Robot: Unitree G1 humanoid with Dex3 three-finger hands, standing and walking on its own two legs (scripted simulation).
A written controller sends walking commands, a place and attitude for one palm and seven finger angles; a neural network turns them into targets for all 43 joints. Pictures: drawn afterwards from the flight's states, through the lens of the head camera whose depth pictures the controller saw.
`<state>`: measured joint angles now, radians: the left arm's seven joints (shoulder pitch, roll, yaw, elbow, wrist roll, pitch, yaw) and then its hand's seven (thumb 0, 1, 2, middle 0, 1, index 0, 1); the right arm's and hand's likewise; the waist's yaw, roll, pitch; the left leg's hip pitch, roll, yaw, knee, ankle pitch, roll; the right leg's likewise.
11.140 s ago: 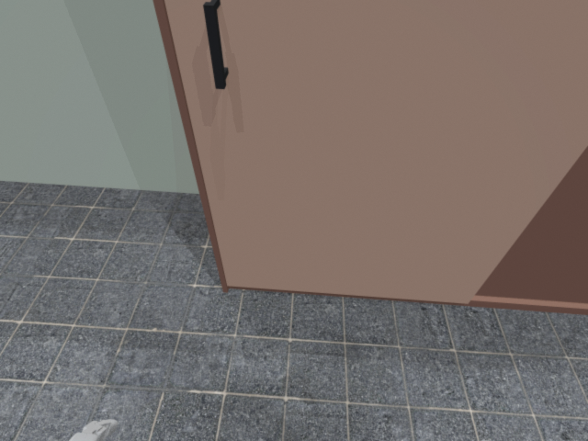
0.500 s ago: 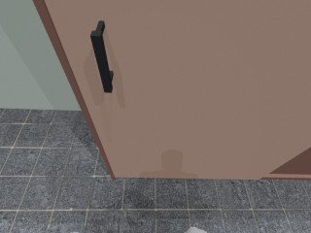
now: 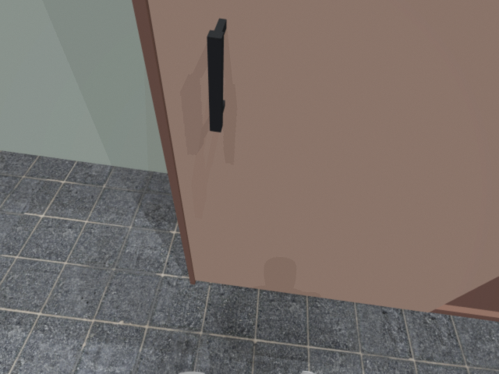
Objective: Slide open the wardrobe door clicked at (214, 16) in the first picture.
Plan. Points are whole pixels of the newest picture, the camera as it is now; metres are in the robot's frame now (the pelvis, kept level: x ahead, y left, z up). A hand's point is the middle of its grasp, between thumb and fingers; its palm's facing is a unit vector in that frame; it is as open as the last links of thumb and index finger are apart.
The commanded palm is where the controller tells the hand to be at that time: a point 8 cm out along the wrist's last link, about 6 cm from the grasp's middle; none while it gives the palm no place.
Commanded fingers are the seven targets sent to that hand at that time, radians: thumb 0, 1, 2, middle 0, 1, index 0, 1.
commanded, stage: come to a stop and stand still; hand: left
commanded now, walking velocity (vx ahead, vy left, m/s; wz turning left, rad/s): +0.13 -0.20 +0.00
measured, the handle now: (218, 79) +0.47 +0.10 +0.22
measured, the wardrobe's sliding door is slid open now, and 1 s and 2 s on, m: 0.00 0.00 0.00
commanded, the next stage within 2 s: look again from close up in 1.00 s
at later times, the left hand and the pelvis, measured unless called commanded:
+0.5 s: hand out of the picture +0.05 +0.17 -0.16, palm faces -0.04 -0.98 -0.19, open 7.3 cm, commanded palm none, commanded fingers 0.00 0.90 0.90 -0.20 -0.30 -0.20 -0.30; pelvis -0.02 -0.01 +0.02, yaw -2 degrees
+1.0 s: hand out of the picture -0.04 +0.11 -0.16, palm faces +0.03 -0.99 -0.14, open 7.4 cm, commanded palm none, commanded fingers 0.00 0.90 0.90 -0.20 -0.30 -0.20 -0.30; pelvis -0.01 -0.04 +0.02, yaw -2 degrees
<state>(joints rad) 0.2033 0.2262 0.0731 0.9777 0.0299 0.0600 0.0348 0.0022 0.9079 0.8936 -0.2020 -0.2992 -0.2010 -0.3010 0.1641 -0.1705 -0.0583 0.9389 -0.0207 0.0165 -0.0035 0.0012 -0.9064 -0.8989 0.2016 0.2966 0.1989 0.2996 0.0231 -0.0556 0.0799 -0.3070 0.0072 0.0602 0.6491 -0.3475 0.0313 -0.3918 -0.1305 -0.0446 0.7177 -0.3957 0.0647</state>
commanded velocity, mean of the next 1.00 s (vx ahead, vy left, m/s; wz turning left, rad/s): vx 0.02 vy -0.05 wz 0.00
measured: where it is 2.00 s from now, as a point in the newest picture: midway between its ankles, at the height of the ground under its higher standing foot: outside the picture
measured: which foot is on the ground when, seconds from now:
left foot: down 0.00-1.00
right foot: up 0.00-0.48, down 0.50-1.00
